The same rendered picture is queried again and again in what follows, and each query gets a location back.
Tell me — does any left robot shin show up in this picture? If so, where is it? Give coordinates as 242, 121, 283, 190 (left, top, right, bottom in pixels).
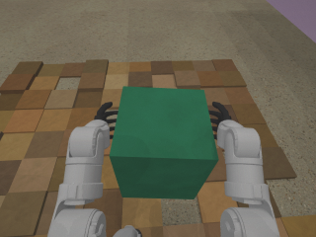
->
124, 225, 136, 231

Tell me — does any left robot hand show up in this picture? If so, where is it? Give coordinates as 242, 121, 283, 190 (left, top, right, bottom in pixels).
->
94, 102, 119, 139

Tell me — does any right robot forearm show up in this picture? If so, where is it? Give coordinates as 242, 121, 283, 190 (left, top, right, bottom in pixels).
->
216, 119, 280, 237

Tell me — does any right robot hand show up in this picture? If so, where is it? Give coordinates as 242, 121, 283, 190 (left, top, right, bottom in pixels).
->
208, 102, 232, 140

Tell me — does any carton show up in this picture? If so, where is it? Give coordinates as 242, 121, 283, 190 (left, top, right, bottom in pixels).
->
110, 86, 219, 199

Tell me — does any robot left upper arm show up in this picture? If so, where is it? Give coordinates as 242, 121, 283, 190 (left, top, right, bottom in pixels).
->
48, 208, 107, 237

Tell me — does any left robot forearm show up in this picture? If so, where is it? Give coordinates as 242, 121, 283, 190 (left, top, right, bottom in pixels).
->
47, 119, 111, 237

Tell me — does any robot right upper arm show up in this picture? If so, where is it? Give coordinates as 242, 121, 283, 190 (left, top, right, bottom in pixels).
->
220, 206, 279, 237

